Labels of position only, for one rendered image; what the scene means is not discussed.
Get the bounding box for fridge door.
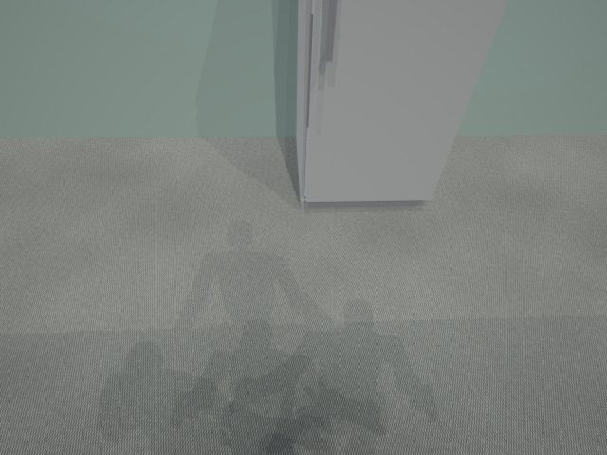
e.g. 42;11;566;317
305;0;508;202

